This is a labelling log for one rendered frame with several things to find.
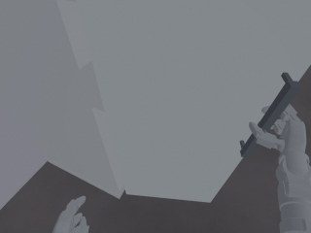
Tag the fridge door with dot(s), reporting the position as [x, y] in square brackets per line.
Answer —
[180, 81]

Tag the handle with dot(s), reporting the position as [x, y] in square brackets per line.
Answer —
[281, 102]

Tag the robot left hand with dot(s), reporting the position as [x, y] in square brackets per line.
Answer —
[67, 220]

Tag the right robot forearm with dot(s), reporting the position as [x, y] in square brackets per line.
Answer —
[294, 191]

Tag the robot right hand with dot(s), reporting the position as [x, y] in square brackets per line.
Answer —
[289, 127]

